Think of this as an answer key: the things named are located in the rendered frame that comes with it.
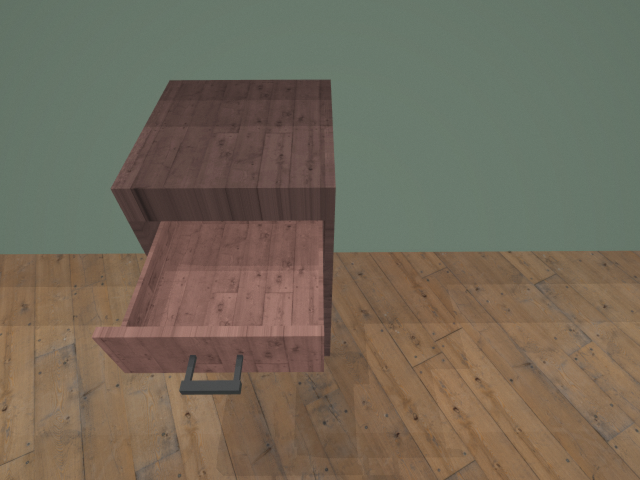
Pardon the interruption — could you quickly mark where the drawer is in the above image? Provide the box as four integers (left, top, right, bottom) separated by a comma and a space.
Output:
92, 220, 324, 373

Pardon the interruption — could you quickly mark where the handle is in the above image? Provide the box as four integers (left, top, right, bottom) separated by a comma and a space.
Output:
179, 355, 243, 395

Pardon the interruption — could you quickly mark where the cabinet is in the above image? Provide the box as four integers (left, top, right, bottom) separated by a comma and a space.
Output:
110, 80, 336, 356

